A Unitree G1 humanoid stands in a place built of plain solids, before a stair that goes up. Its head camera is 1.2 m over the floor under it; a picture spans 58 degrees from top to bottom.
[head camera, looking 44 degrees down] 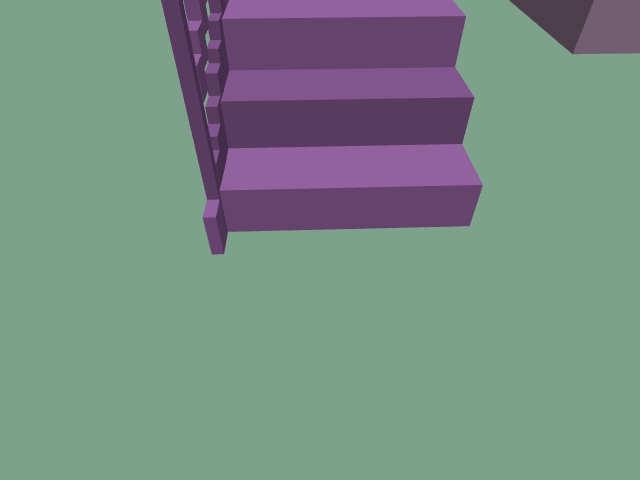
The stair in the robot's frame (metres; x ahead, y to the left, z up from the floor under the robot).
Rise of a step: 0.21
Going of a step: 0.29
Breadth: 1.04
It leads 2 degrees to the left of straight ahead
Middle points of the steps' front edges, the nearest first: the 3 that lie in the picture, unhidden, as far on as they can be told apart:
1.31 -0.10 0.21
1.60 -0.09 0.42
1.89 -0.08 0.63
